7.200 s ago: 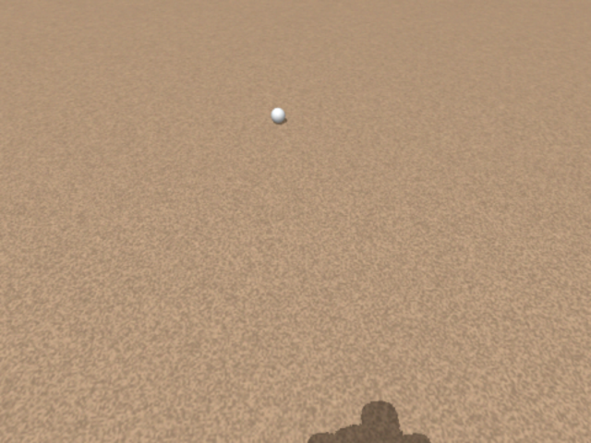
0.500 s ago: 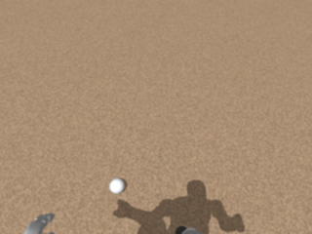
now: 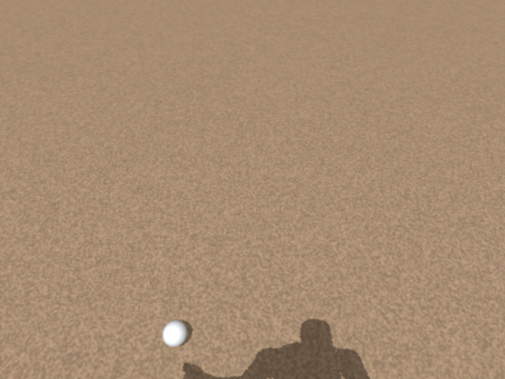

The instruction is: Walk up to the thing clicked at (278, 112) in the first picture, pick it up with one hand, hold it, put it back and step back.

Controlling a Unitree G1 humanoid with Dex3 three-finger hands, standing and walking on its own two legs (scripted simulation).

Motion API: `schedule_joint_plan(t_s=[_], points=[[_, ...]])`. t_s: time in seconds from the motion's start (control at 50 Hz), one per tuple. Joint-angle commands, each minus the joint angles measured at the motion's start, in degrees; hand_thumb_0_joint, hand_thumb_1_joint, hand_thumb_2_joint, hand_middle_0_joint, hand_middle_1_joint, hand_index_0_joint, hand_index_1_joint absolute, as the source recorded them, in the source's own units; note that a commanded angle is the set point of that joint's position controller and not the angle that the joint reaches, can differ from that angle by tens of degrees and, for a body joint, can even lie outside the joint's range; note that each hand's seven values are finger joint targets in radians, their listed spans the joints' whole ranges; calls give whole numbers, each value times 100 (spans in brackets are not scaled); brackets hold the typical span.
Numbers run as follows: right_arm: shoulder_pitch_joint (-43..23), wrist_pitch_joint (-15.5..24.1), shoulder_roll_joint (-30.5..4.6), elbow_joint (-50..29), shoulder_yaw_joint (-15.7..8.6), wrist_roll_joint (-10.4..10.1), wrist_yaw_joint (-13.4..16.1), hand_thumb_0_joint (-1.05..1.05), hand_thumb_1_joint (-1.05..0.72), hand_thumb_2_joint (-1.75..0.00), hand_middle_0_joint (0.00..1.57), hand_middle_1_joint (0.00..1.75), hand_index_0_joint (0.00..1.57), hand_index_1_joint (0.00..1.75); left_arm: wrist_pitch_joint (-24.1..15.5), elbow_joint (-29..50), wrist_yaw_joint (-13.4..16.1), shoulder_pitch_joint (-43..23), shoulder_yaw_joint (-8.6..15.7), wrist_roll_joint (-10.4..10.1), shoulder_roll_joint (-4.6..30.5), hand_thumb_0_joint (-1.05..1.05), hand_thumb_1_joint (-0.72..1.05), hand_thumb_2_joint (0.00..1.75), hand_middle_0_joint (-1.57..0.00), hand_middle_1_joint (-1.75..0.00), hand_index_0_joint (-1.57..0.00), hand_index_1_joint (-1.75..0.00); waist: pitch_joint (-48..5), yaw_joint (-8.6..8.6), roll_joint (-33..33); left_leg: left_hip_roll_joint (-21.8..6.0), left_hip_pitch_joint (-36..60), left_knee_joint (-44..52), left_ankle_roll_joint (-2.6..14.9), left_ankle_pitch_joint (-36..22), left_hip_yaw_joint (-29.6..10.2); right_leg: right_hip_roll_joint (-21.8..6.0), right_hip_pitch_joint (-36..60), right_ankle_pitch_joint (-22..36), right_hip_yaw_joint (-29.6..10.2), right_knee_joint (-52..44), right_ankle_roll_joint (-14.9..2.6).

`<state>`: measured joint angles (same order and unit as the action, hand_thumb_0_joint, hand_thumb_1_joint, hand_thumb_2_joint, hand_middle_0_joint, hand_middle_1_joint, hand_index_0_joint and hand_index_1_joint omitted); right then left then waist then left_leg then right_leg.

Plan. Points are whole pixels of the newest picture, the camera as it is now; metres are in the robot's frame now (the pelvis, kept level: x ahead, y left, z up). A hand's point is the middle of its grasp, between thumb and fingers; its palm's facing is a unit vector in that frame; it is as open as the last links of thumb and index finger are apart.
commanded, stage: walk up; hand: left
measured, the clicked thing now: (175, 333) +0.43 +0.27 -0.72
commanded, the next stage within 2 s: none
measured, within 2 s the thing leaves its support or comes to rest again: neither
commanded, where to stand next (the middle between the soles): +0.09 +0.02 m, yaw +2 degrees
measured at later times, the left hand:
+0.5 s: hand out of the picture +0.12 +0.28 -0.16, palm faces +0.03 -0.91 -0.41, open 7.4 cm
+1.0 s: hand out of the picture +0.03 +0.30 -0.14, palm faces +0.05 -0.92 -0.40, open 7.4 cm
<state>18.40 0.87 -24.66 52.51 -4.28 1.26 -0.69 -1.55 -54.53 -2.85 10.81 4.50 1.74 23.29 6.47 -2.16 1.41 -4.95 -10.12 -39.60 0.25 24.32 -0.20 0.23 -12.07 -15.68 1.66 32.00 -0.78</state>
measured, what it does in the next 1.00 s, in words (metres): steps on the spot: left foot, then right foot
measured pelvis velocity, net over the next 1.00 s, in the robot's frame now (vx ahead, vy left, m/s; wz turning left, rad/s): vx -0.01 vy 0.02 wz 0.05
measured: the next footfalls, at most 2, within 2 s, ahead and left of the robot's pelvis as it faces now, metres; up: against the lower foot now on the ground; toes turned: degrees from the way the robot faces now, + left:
left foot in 0.36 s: +0.13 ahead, +0.12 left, +0.00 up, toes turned +0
right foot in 0.64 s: +0.02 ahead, -0.10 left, +0.00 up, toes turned +0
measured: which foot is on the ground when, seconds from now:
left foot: up 0.00-0.34, down 0.36-0.66, up 0.68-0.90, down 0.92-1.00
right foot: down 0.00-0.38, up 0.40-0.62, down 0.64-0.94, up 0.96-1.00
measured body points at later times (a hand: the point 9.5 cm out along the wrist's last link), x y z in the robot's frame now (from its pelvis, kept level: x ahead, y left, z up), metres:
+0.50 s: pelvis +0.02 +0.01 -0.01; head +0.09 +0.02 +0.43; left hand +0.12 +0.33 -0.13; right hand +0.15 -0.29 -0.13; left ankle +0.09 +0.12 -0.73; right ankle -0.02 -0.11 -0.67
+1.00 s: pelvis -0.01 +0.02 +0.00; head +0.00 +0.02 +0.45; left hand +0.03 +0.35 -0.12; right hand +0.07 -0.29 -0.12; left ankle -0.01 +0.15 -0.73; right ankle -0.02 -0.10 -0.71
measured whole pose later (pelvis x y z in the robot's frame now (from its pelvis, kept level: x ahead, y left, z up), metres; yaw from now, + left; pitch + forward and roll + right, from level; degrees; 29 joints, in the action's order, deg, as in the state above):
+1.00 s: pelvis -0.01 +0.02 +0.00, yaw +3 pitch -3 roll +2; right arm 14.3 2.1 -21.5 53.1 -2.8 1.4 -1.1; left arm 0.6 -51.1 -0.9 14.4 3.4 1.4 23.2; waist 5.1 1.2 -2.2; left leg 2.6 -12.8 -32.9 0.6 16.9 -0.9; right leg -1.9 -18.0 -28.3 -1.4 49.4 -1.6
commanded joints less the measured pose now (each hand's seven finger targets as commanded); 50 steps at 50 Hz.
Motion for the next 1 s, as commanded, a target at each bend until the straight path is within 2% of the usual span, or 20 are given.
schedule_joint_plan(t_s=[0.0,0.06,0.14,0.2,0.3,0.34,0.36,0.38,0.46,0.54,0.6,0.64,0.66,0.7,0.82,0.88,0.9,0.92,0.94,0.98], points=[[-314,55,-1118,-639,-222,-100,106,0,-90,-90,20,30,20,30,-179,493,203,476,363,-118,1755,0,90,90,-20,-30,-20,-30,-73,454,-437,405,-2265,-2395,153,611,-916,-2144,897,-130,-2695,-1775,-1429],[109,17,-973,-382,-195,-98,40,0,-90,-90,20,30,20,30,-263,658,308,118,205,-155,1380,0,90,90,-20,-30,-20,-30,17,186,-642,383,-1920,-1959,45,-157,-867,-1471,488,1505,-1201,-1557,-1004],[-80,-130,-704,-368,-115,-105,40,0,-90,-90,20,30,20,30,-263,777,408,-48,113,-131,1216,0,90,90,-20,-30,-20,-30,-57,212,-873,444,-1093,-1051,-89,-457,-624,-1411,-2,4374,-481,-925,-915],[-421,-193,-751,-476,-122,-77,51,0,-90,-90,20,30,20,30,-129,831,472,-122,120,-196,1301,0,90,90,-20,-30,-20,-30,-195,312,-1167,542,-1065,-690,-14,-642,-256,-1400,198,4677,-534,-536,-829],[-445,-255,-868,-607,-239,43,17,0,-90,-90,20,30,20,30,53,946,601,-262,129,-268,1412,0,90,90,-20,-30,-20,-30,-608,100,-867,451,-588,582,205,-1210,-84,-1503,167,4069,-679,506,-785],[-511,-199,-1327,-777,-376,138,5,0,-90,-90,20,30,20,30,77,956,635,-7,84,-371,1168,0,90,90,-20,-30,-20,-30,-1055,91,357,-408,122,1154,699,-4983,-1107,-584,-168,2464,-267,1893,-177],[-742,-197,-1612,-917,-468,71,-12,0,-90,-90,20,30,20,30,128,907,671,250,54,-428,1038,0,90,90,-20,-30,-20,-30,-1266,170,1070,-1181,571,1097,1438,-6265,-2110,215,-771,-334,-114,2650,24],[-579,-199,-1429,-871,-445,-19,-8,0,-90,-90,20,30,20,30,173,833,720,30,101,-418,1082,0,90,90,-20,-30,-20,-30,-1481,-44,1221,-1428,405,1226,1804,-6277,-2351,316,-661,-2442,-417,3420,-27],[-1208,-289,-1056,-1079,-339,1,101,0,-90,-90,20,30,20,30,190,624,685,310,75,-348,1099,0,90,90,-20,-30,-20,-30,-1131,223,886,-873,-102,1144,1374,-3877,-1253,34,-971,-1840,-499,3203,-52],[-1020,-293,-1041,-1055,-293,54,39,0,-90,-90,20,30,20,30,78,606,569,312,106,-187,957,0,90,90,-20,-30,-20,-30,-1172,70,764,-818,101,1134,1303,-2564,-1555,7,-696,-1612,-123,1413,77],[-1431,-340,-1001,-1068,-213,-36,13,0,-90,-90,20,30,20,30,-12,347,557,836,131,-67,882,0,90,90,-20,-30,-20,-30,-1213,482,615,-657,-665,661,920,-1783,-1317,21,415,-352,-116,-527,-109],[-1625,-336,-599,-1123,-103,-135,11,0,-90,-90,20,30,20,30,-107,580,567,306,324,95,1789,0,90,90,-20,-30,-20,-30,-430,554,-1345,851,-2105,-715,91,374,-677,-2096,-250,-642,-3302,-1659,-977],[-1711,-356,-942,-1046,-229,-80,100,0,-90,-90,20,30,20,30,-131,735,563,-98,347,113,2056,0,90,90,-20,-30,-20,-30,-182,491,-1181,719,-1620,-1751,-6,1036,-1091,-2623,-1034,251,-3652,-1467,-1653],[-1321,-325,-902,-798,-233,-139,62,0,-90,-90,20,30,20,30,-182,754,567,-340,234,-19,1459,0,90,90,-20,-30,-20,-30,-173,208,-300,840,-1835,-2206,-23,512,-1223,-1936,-347,1816,-2146,-905,-1337],[-1239,9,-832,-585,-128,-32,-33,0,-90,-90,20,30,20,30,-135,781,336,163,266,109,1376,0,90,90,-20,-30,-20,-30,-493,606,-1414,680,-1362,83,-104,347,-15,-1294,651,-174,-1341,-907,-1007],[-603,219,-740,-356,-164,1,44,0,-90,-90,20,30,20,30,23,903,213,185,191,-2,1270,0,90,90,-20,-30,-20,-30,-601,236,-1019,841,243,1788,46,-713,243,-1021,-175,345,-775,-19,-721],[-271,296,-913,-286,-263,40,89,0,-90,-90,20,30,20,30,47,949,203,168,101,-32,954,0,90,90,-20,-30,-20,-30,-859,76,-454,372,1324,1959,249,-630,-690,-719,-1056,384,-445,986,-452],[33,347,-1619,-280,-395,122,116,0,-90,-90,20,30,20,30,47,1103,179,-15,27,-83,602,0,90,90,-20,-30,-20,-30,-835,-67,949,-1193,1741,2371,941,197,-3268,118,-2613,-1195,23,2140,-118],[157,360,-1919,-342,-476,4,96,0,-90,-90,20,30,20,30,62,1088,268,-366,219,-17,1225,0,90,90,-20,-30,-20,-30,-481,-242,467,-1922,845,2539,1693,249,-3859,-250,-2436,-1956,-678,2469,-124],[-222,387,-1556,-430,-319,-20,121,0,-90,-90,20,30,20,30,49,939,248,13,200,-81,1156,0,90,90,-20,-30,-20,-30,-155,115,261,-1405,553,2212,1591,-801,-2763,-322,-2270,-1531,-945,2709,-149]])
